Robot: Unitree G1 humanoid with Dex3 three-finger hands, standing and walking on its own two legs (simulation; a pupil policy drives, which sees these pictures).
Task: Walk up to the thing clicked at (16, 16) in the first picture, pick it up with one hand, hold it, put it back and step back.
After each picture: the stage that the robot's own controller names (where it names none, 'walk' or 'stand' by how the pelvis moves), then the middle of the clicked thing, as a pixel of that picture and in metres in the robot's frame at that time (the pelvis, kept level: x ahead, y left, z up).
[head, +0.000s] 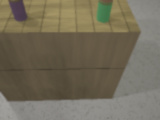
stand; (18, 8) +0.75 +0.33 +0.04
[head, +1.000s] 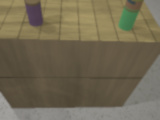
walk; (34, 11) +0.67 +0.21 +0.07
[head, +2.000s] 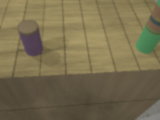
stand; (31, 39) +0.46 +0.19 +0.07
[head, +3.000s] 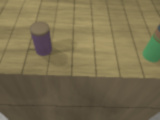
stand; (41, 39) +0.48 +0.17 +0.05
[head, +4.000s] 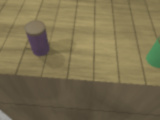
stand; (38, 39) +0.46 +0.17 +0.07
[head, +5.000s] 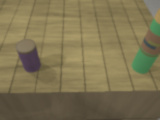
stand; (29, 56) +0.43 +0.20 +0.04
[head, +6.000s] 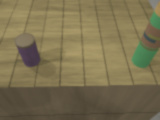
stand; (28, 50) +0.45 +0.20 +0.04
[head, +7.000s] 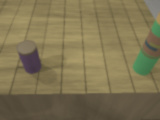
stand; (30, 57) +0.43 +0.20 +0.04
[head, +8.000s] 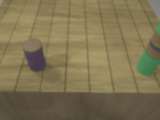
stand; (35, 55) +0.44 +0.18 +0.04
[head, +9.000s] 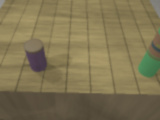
stand; (36, 55) +0.44 +0.18 +0.04
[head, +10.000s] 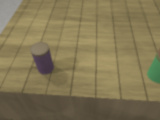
rise first; (43, 58) +0.43 +0.18 +0.04
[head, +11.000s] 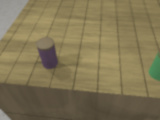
go down; (47, 53) +0.45 +0.18 +0.04
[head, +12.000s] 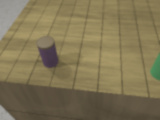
go down; (48, 52) +0.45 +0.18 +0.04
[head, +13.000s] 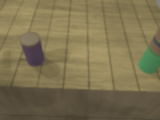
go down; (33, 50) +0.45 +0.17 +0.05
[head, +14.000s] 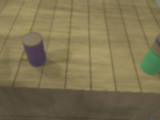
go down; (35, 50) +0.45 +0.16 +0.06
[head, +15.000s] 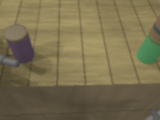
close in; (20, 44) +0.44 +0.18 +0.08
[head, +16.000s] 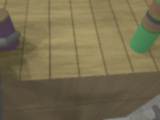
lift; (3, 30) +0.48 +0.21 +0.10
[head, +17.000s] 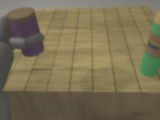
lift; (27, 33) +0.35 +0.15 +0.26
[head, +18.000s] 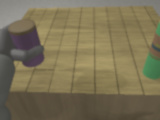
hold; (28, 44) +0.33 +0.16 +0.23
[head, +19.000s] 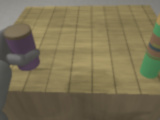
hold; (23, 48) +0.33 +0.17 +0.22
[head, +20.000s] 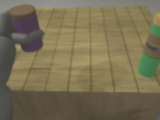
crouch; (27, 29) +0.37 +0.16 +0.26
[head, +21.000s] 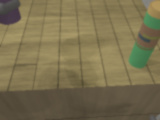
lower; (3, 0) +0.48 +0.20 +0.26
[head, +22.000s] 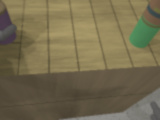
lower; out of the picture +0.49 +0.21 +0.10
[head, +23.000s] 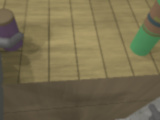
lower; (7, 31) +0.47 +0.20 +0.10
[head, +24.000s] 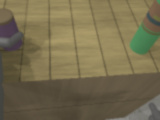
lower; (7, 31) +0.48 +0.20 +0.10
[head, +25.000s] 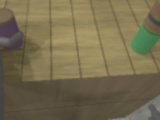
lower; (7, 30) +0.48 +0.20 +0.10
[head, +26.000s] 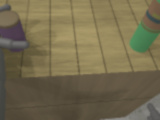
open; (12, 32) +0.47 +0.18 +0.10
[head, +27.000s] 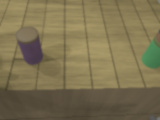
sink last; (30, 46) +0.44 +0.16 +0.08
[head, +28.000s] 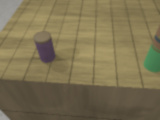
stand; (45, 47) +0.48 +0.19 +0.06
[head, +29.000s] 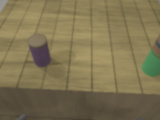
stand; (40, 51) +0.45 +0.17 +0.05
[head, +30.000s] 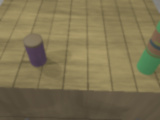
stand; (35, 50) +0.45 +0.18 +0.05
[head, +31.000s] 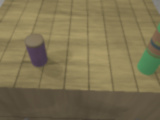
stand; (37, 51) +0.45 +0.18 +0.04
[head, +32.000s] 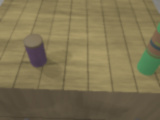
stand; (36, 51) +0.45 +0.18 +0.04
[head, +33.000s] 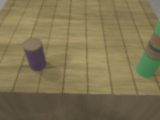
stand; (35, 55) +0.45 +0.18 +0.05
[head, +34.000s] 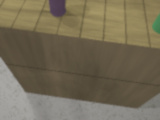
walk; out of the picture +0.63 +0.11 +0.07
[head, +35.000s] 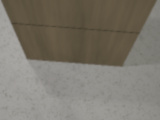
walk; out of the picture +1.01 +0.20 +0.07
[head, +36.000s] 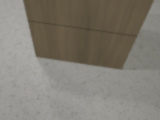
stand; out of the picture +1.20 +0.13 +0.06
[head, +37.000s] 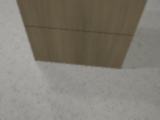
stand; out of the picture +1.19 +0.17 +0.04
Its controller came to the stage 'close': yes
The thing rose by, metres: 0.22
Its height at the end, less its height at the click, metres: +0.00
